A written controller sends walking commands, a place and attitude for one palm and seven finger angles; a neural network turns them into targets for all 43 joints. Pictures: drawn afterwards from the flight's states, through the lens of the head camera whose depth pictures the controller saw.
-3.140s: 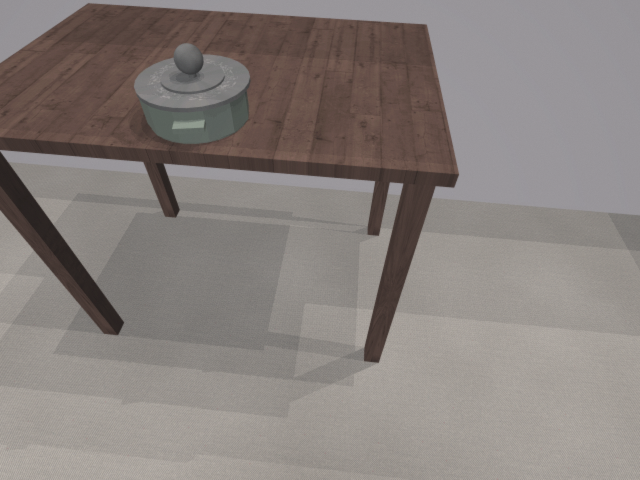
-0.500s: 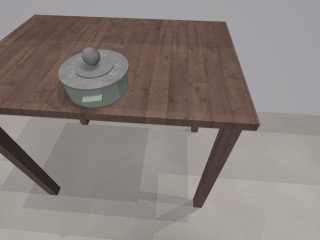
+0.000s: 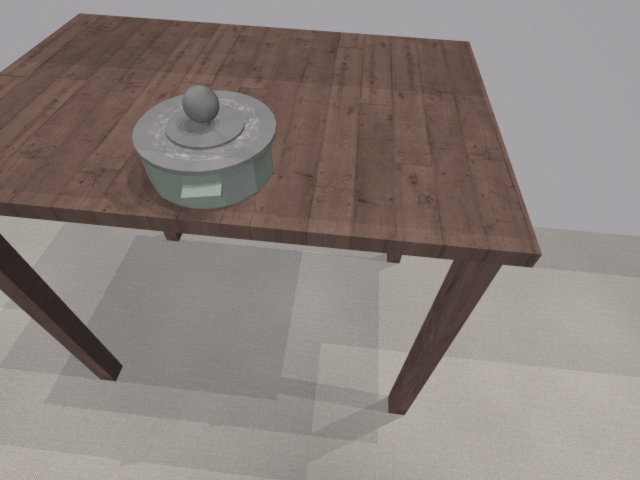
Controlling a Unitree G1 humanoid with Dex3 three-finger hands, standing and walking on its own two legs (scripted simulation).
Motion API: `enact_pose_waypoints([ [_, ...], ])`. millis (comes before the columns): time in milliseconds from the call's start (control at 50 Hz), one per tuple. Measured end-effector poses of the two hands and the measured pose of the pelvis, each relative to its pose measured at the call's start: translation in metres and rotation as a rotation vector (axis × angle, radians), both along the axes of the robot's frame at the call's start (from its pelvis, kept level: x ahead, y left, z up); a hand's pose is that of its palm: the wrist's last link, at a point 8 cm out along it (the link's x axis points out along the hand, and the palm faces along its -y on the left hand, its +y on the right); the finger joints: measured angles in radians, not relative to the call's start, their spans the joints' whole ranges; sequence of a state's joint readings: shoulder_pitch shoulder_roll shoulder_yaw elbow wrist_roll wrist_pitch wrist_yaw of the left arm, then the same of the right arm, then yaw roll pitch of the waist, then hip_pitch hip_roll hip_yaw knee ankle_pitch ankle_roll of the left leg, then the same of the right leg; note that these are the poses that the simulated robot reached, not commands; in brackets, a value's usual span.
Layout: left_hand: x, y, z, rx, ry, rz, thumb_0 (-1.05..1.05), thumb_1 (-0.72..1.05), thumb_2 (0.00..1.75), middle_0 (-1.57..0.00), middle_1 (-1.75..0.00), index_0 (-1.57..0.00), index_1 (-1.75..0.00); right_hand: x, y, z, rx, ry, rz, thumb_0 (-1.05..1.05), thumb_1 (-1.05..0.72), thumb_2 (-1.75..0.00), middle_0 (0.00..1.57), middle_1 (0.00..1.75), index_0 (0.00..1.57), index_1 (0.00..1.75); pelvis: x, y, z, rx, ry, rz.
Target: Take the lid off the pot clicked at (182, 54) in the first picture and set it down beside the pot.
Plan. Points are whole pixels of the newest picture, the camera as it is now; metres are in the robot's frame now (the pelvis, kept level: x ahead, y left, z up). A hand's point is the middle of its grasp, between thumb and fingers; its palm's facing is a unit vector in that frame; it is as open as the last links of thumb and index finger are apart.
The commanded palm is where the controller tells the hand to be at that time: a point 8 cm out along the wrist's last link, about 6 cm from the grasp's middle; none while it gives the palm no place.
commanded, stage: look again from close up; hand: left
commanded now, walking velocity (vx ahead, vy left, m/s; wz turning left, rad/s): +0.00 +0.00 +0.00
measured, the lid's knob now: (200, 104) +0.55 +0.21 +0.18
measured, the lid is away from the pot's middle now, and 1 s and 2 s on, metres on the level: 0.00 0.00 0.00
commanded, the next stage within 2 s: shuffle to correct the standing spot in 0.36 s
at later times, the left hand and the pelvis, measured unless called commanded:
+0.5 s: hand out of the picture +0.03 +0.18 -0.17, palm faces +0.02 -0.98 -0.20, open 7.4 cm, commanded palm none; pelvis +0.01 +0.00 +0.00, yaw +0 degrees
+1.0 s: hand out of the picture +0.09 +0.22 -0.16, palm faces +0.06 -0.96 -0.26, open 7.4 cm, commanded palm none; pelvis +0.05 +0.02 +0.00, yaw +0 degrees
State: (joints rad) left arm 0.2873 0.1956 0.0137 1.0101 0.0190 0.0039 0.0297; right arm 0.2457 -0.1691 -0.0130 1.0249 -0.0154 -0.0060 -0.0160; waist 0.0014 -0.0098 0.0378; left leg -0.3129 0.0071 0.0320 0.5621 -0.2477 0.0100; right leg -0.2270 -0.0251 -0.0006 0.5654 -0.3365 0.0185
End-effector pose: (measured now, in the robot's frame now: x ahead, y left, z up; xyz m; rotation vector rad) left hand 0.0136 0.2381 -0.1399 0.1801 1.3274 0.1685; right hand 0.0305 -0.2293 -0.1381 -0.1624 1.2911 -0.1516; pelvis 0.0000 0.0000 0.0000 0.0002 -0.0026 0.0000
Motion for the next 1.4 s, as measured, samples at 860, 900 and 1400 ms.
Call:
enact_pose_waypoints([
  [860, 0.039, 0.030, -0.001, 0.012, 0.042, 0.004, 0.01, 0.90, 0.90, -0.20, -0.30, -0.20, -0.30, 0.016, 0.021, 0.001, -0.013, 0.044, -0.013, 0.00, -0.90, -0.90, 0.20, 0.30, 0.19, 0.30, 0.034, 0.023, -0.001, 0.018, 0.018, -0.022],
  [900, 0.052, 0.030, 0.004, 0.021, 0.009, 0.000, 0.01, 0.90, 0.90, -0.20, -0.30, -0.19, -0.30, 0.012, 0.025, -0.003, 0.008, 0.068, -0.013, 0.00, -0.90, -0.90, 0.20, 0.30, 0.19, 0.30, 0.037, 0.023, 0.000, 0.020, 0.021, -0.019],
  [1400, 0.080, 0.142, -0.011, 0.081, 0.014, 0.077, 0.01, 0.90, 0.90, -0.20, -0.30, -0.20, -0.30, 0.155, 0.098, 0.007, -0.046, -0.159, 0.088, 0.00, -0.91, -0.90, 0.20, 0.30, 0.19, 0.30, 0.080, 0.105, -0.013, 0.038, 0.016, 0.018],
])
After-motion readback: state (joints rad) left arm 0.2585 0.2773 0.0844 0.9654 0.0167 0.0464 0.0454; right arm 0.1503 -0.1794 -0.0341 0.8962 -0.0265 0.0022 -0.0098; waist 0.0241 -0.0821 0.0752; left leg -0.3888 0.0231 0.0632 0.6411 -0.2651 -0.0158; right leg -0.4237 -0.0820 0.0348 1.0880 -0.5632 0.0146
